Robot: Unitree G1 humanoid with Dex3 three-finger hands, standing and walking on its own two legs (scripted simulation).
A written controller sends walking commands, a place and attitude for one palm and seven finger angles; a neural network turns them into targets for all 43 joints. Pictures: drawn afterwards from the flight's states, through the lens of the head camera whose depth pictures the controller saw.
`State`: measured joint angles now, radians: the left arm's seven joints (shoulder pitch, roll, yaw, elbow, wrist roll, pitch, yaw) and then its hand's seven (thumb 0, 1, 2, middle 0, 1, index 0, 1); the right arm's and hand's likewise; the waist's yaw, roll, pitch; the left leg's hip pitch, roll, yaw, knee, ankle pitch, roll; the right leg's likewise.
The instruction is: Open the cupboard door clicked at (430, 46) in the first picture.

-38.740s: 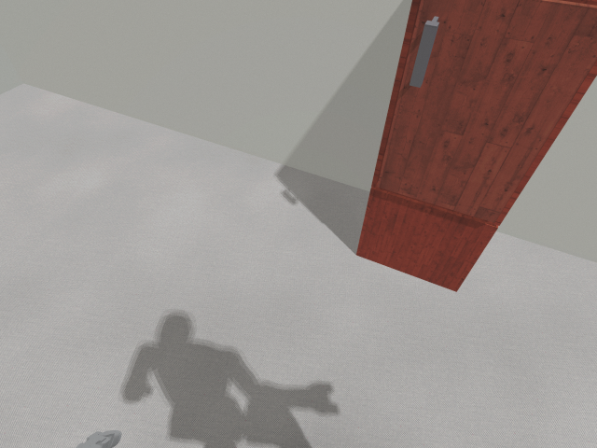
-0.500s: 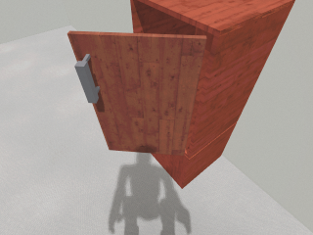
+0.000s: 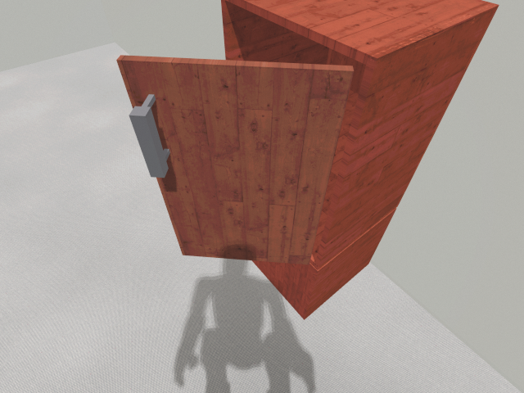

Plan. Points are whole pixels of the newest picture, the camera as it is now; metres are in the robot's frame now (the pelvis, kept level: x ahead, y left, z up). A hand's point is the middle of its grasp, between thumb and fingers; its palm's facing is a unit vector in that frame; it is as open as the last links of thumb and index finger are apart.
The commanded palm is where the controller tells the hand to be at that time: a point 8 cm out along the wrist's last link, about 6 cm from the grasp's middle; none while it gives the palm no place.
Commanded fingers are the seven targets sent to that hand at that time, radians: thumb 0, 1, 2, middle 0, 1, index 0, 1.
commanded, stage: look again from close up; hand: left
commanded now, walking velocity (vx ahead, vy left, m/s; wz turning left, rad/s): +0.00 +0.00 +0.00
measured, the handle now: (154, 136) +0.51 +0.23 +0.12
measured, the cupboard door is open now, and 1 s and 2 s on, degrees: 47 47 47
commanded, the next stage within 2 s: raise the hand with hooked fingers in 0.30 s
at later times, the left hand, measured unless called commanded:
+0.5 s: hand out of the picture +0.06 +0.21 -0.12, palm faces +0.19 -0.95 -0.24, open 7.3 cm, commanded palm +0.09 +0.24 -0.06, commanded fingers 0.00 0.76 0.84 -0.21 -0.39 -0.21 -0.39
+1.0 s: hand (92, 392) +0.12 +0.23 +0.01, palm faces +0.13 -0.99 -0.07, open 9.7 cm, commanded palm +0.12 +0.28 +0.01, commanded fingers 0.00 0.18 0.59 -0.25 -0.76 -0.25 -0.76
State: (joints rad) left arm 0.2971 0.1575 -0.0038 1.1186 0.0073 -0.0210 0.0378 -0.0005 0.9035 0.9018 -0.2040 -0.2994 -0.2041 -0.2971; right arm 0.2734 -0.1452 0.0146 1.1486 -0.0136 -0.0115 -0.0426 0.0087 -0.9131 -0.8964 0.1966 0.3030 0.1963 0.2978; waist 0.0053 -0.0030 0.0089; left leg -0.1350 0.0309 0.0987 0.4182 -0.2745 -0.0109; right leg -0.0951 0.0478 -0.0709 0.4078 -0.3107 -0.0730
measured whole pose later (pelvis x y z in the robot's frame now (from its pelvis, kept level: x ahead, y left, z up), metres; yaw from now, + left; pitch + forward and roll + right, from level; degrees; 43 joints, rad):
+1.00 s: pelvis -0.07 +0.01 -0.06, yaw +4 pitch +6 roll -2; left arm 0.34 0.25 0.18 0.06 -0.29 -0.50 -0.28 0.01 0.39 0.69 -0.24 -0.62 -0.24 -0.62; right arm 0.17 -0.27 0.01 0.55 0.03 -0.23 -0.06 0.01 -0.90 -0.90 0.20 0.30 0.20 0.30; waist 0.05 0.01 -0.06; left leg -0.67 0.03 0.00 0.97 -0.41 0.01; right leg -0.57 0.01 -0.18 0.92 -0.47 -0.08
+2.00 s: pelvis -0.05 +0.03 -0.01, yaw +3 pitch -1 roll -1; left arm -0.15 0.48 0.45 0.30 -0.35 -0.03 -0.50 -0.02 -0.50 0.30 -0.31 -1.20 -0.31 -1.20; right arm 0.24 -0.26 0.09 0.63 0.07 -0.23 -0.11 0.02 -0.90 -0.90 0.20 0.30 0.20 0.30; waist 0.04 0.04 -0.01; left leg -0.27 0.00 0.05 0.54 -0.26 0.04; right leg -0.20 0.01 -0.12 0.50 -0.29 -0.04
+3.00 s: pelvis -0.05 +0.03 -0.01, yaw +2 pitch +2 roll +0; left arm -0.42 0.49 0.40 0.61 -0.29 -0.04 -0.49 -0.02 -0.51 0.30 -0.31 -1.20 -0.31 -1.20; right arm 0.27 -0.29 0.07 0.66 0.07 -0.21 -0.11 0.02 -0.90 -0.90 0.20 0.30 0.20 0.30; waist -0.01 0.03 -0.01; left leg -0.32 0.00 0.06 0.54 -0.25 0.03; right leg -0.26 0.01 -0.10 0.52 -0.29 -0.04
